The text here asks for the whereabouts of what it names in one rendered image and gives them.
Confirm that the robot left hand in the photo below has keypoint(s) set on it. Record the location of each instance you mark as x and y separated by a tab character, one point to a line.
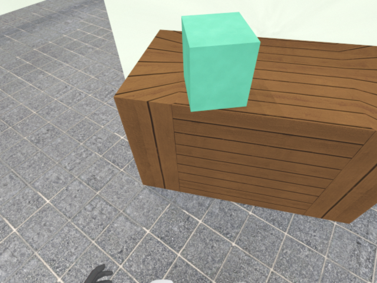
98	273

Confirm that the carton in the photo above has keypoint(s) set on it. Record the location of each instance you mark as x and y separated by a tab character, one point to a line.
219	57

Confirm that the pedestal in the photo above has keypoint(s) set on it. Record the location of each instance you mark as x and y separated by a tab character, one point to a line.
306	143

